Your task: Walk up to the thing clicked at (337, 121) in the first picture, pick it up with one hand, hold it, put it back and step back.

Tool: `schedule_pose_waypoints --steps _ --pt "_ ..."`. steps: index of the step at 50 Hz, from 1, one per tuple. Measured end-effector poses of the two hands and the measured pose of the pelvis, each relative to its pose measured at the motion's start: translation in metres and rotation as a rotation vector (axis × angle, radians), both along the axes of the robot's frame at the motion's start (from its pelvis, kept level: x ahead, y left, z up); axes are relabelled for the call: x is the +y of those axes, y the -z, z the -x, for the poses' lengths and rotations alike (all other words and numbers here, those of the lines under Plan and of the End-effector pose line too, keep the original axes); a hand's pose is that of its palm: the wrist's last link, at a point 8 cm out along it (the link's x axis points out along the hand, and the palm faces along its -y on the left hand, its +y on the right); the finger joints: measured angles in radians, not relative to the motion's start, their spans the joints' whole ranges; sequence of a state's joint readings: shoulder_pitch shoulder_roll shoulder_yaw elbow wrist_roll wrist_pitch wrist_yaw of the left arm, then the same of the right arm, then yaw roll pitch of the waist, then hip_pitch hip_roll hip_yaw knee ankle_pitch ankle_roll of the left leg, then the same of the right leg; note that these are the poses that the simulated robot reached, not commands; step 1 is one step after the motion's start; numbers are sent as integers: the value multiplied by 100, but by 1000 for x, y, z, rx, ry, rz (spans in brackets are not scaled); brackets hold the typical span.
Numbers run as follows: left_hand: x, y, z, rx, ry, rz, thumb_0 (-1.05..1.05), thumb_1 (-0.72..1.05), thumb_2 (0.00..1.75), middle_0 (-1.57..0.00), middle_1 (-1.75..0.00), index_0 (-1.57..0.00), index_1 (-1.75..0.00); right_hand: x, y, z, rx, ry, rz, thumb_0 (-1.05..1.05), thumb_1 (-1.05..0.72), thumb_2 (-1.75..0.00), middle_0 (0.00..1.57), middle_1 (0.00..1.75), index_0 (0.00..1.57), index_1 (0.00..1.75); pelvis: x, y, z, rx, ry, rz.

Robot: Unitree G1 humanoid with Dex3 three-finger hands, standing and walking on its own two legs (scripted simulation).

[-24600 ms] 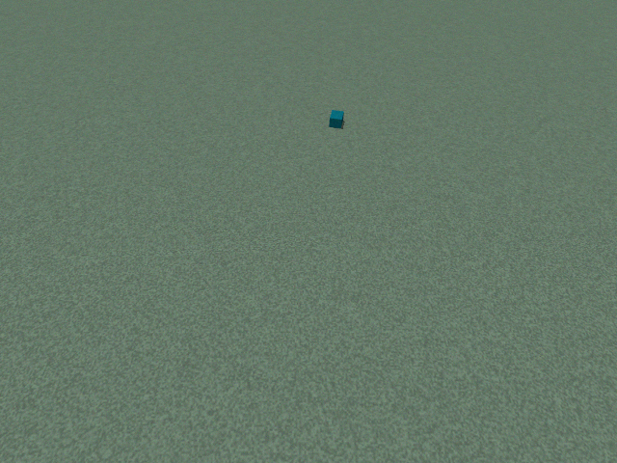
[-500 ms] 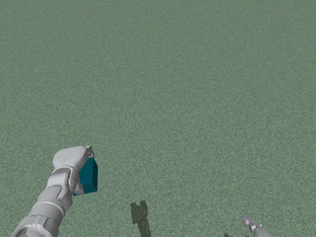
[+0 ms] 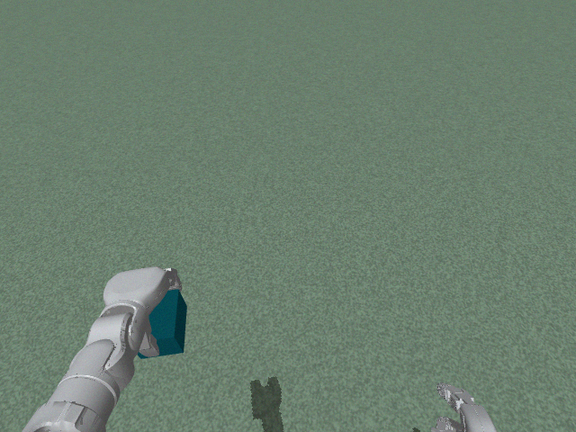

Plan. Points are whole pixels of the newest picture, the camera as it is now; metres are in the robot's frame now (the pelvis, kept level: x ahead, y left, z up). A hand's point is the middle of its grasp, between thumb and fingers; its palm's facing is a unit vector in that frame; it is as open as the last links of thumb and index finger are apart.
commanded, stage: hold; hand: left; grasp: from above
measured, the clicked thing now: (160, 323) +0.31 +0.22 -0.09
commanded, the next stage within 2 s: crouch in 1.18 s
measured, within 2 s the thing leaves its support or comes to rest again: neither
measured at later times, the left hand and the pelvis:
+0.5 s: hand (146, 324) +0.28 +0.21 -0.02, palm faces -0.42 -0.07 -0.91, open 11.2 cm; pelvis -0.01 +0.00 +0.01, yaw +0 degrees
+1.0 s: hand (139, 329) +0.28 +0.22 -0.03, palm faces -0.42 -0.07 -0.90, open 11.2 cm; pelvis -0.02 +0.00 +0.01, yaw +0 degrees
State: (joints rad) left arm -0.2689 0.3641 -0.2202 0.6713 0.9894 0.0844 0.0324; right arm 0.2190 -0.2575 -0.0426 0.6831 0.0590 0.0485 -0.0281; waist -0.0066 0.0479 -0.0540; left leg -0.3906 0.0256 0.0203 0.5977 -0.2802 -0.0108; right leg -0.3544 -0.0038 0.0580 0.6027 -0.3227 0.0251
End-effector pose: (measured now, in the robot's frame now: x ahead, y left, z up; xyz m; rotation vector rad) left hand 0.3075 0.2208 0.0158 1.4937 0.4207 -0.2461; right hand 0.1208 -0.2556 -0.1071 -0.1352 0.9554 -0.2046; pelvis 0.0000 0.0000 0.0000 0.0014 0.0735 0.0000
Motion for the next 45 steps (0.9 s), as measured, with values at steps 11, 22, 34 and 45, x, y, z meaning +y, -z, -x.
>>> schedule_pose_waypoints --steps 11,22,34,45 --pt "-5 -9 8 4 9 5 -1 -16 55 -68 -41 -68 -46 -2 -7 -4 -24 -1 -3 1 -91 -90 20 30 20 30 -2 -4 4 -26 3 -3" --pt "-7 -16 18 1 16 8 -1 -16 55 -68 -42 -68 -47 1 -12 -5 -51 -9 -10 1 -91 -90 20 30 20 30 -3 -7 10 -50 4 -4" --pt "-6 -20 26 6 21 10 -1 -16 55 -68 -42 -67 -48 5 -15 -6 -68 -24 -15 1 -91 -90 20 30 20 30 -2 -8 15 -66 4 -5" --pt "-1 -15 29 17 22 15 -1 -17 56 -67 -44 -67 -50 7 -16 -5 -62 -26 -9 1 -91 -90 20 30 20 30 -1 -9 17 -65 2 -4"
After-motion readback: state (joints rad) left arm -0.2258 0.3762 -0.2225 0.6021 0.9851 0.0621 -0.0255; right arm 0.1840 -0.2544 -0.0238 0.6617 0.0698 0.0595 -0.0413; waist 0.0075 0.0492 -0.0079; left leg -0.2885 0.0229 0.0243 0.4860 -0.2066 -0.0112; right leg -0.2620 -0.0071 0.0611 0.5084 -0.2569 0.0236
